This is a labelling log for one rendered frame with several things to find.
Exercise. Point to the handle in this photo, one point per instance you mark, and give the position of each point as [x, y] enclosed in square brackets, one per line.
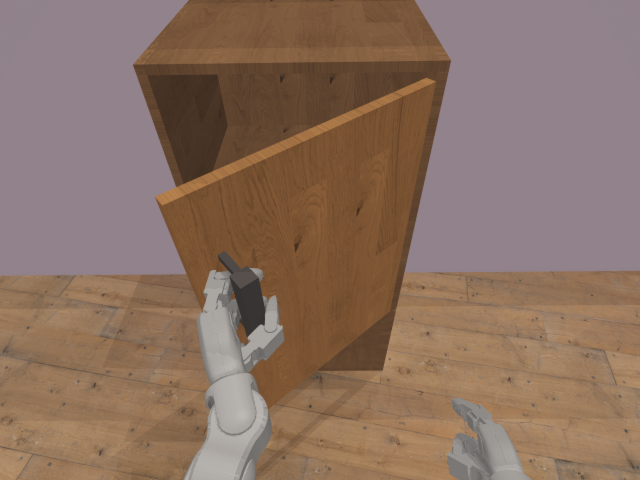
[248, 294]

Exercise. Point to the robot left forearm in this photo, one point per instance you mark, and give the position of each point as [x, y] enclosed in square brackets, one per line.
[239, 429]

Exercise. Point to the cupboard door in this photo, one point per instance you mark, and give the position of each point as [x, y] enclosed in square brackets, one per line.
[324, 215]

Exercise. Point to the robot right hand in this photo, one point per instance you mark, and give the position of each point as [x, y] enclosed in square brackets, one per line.
[494, 451]

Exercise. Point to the robot left hand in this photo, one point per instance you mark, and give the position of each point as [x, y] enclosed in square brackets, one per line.
[220, 346]

